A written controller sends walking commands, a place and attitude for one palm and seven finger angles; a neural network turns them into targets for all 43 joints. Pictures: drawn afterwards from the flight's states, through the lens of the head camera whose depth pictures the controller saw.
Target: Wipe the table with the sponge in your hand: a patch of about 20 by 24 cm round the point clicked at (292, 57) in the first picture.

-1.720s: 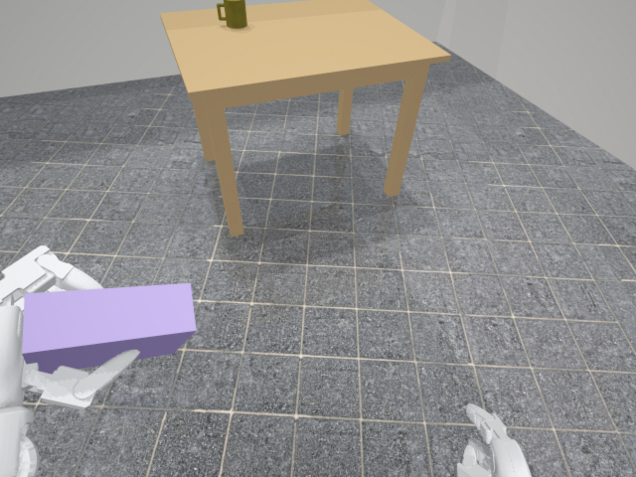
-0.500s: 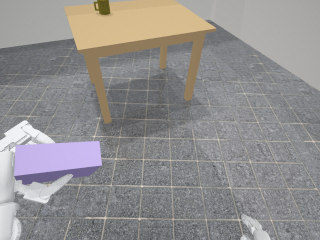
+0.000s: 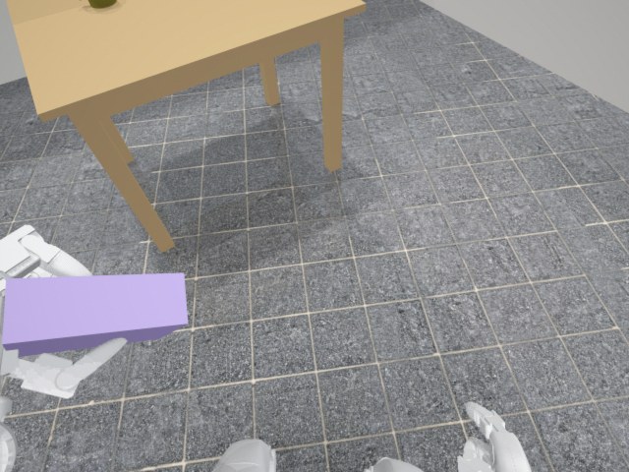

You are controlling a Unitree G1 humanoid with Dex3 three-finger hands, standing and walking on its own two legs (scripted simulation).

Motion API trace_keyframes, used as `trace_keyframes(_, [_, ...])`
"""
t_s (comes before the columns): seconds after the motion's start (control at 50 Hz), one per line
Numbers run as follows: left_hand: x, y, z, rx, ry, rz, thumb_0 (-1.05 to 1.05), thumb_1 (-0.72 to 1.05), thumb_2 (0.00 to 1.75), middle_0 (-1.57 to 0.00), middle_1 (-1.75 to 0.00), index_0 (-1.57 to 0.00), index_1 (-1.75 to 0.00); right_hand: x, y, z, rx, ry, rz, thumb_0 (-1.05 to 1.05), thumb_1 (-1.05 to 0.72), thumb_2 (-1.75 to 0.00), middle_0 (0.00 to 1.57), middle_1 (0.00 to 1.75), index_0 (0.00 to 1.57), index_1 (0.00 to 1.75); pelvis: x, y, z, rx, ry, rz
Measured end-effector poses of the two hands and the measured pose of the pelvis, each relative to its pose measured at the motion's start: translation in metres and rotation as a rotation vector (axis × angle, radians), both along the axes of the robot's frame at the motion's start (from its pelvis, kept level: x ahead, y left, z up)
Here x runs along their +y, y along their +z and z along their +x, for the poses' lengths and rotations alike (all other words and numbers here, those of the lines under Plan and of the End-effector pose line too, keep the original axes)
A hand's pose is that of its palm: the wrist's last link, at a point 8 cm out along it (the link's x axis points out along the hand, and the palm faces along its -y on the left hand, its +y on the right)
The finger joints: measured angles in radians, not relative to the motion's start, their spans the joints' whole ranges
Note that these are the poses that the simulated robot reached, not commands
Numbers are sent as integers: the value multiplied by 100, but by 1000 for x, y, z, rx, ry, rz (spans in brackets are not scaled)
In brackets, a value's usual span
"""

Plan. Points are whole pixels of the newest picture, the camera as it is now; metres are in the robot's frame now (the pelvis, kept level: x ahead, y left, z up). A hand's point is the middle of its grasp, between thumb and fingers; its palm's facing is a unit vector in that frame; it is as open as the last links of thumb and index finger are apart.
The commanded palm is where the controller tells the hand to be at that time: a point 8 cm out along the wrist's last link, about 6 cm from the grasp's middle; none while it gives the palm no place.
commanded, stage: walk to a spot facing it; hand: left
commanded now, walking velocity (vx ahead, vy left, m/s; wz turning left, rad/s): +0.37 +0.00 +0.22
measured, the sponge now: (124, 312) +0.24 +0.18 +0.15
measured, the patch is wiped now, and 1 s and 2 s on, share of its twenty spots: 0.00 0.00 0.00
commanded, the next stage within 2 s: turn to face it in 1.12 s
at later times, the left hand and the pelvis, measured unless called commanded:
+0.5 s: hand (87, 166) +0.39 +0.25 +0.19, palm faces +0.45 -0.80 -0.39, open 9.3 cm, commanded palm +0.31 +0.30 +0.19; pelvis +0.17 +0.00 -0.01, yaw +4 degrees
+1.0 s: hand (173, 109) +0.50 +0.19 +0.18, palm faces +0.47 -0.74 -0.48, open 9.3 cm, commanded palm +0.42 +0.24 +0.19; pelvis +0.32 -0.07 +0.01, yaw +12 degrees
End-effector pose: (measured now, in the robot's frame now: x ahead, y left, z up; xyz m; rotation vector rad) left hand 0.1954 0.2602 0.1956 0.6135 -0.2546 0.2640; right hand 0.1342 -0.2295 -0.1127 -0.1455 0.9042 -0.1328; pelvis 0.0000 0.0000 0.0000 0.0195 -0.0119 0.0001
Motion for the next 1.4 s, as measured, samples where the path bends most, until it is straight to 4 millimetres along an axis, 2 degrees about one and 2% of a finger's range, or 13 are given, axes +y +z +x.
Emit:
trace_keyframes(0.12, [-4, 16, 23, 22, 14, 45, 0, -43, 104, -82, -138, -82, -138, -32, 24, 49, -18, -8, -63, 1, -91, -90, 20, 30, 20, 30, -10, 13, 40, 16, 17, 7])
trace_keyframes(0.24, [7, 21, 53, -38, 80, 7, 0, -43, 104, -82, -138, -82, -138, -35, 39, 101, -46, 30, -95, 1, -91, -90, 20, 30, 20, 29, -12, 17, 85, 11, 41, 20])
trace_keyframes(0.38, [26, 3, 103, -139, 116, -81, 0, -43, 104, -82, -138, -82, -138, -7, 41, 175, -133, 68, -116, 1, -91, -90, 20, 30, 20, 30, 3, 0, 147, -7, 31, 24])
trace_keyframes(0.46, [31, 0, 142, -198, 77, -98, 0, -43, 104, -82, -138, -82, -138, 19, 39, 212, -196, 84, -71, 1, -91, -90, 20, 30, 20, 30, 7, -9, 163, -39, 55, 26])
trace_keyframes(0.52, [31, 10, 161, -196, 54, -73, 0, -43, 104, -82, -138, -82, -138, 38, 43, 229, -207, 118, -14, 1, -91, -90, 20, 30, 20, 30, 4, -3, 173, -31, 70, 3])
trace_keyframes(0.62, [20, 34, 162, -181, 54, -8, 0, -43, 104, -82, -138, -82, -138, 48, 45, 243, -179, 136, 52, 1, -91, -90, 20, 30, 20, 30, -4, 12, 198, 2, 67, -33])
trace_keyframes(0.74, [8, 28, 174, -104, 182, -29, 0, -43, 104, -82, -138, -82, -138, 25, 31, 262, -89, 155, 57, 1, -90, -90, 20, 30, 21, 30, -26, 19, 238, 23, 94, -47])
trace_keyframes(0.86, [-19, -7, 217, -55, 269, -101, 0, -43, 104, -82, -138, -82, -138, -25, 4, 304, -45, 179, 1, 1, -90, -90, 20, 30, 20, 30, -57, 1, 275, 1, 156, -19])
trace_keyframes(0.96, [-40, -2, 250, -27, 205, -105, 0, -44, 104, -82, -138, -82, -138, -58, 20, 348, -44, 167, -70, 1, -91, -90, 20, 30, 20, 30, -64, 10, 304, -2, 188, 5])
trace_keyframes(1.04, [-37, 18, 266, -33, 175, -5, 0, -44, 104, -82, -138, -82, -138, -66, 38, 383, -65, 164, -105, 1, -91, -90, 20, 30, 20, 30, -66, 17, 328, 12, 217, 18])
trace_keyframes(1.14, [-13, 25, 279, -78, 237, 43, 0, -44, 104, -82, -138, -82, -138, -51, 44, 429, -78, 207, -133, 1, -91, -90, 19, 30, 20, 29, -56, 12, 360, 32, 245, 29])
trace_keyframes(1.26, [16, 5, 299, -140, 284, 6, 0, -44, 104, -82, -138, -82, -138, -2, 30, 479, -145, 248, -80, 1, -91, -90, 19, 30, 20, 29, -39, -9, 387, -9, 288, 5])
trace_keyframes(1.4, [5, 19, 295, -152, 308, -14, 0, -44, 104, -82, -138, -82, -138, 52, 45, 502, -172, 409, 54, 1, -91, -90, 20, 30, 20, 30, -54, 5, 405, -10, 328, -28])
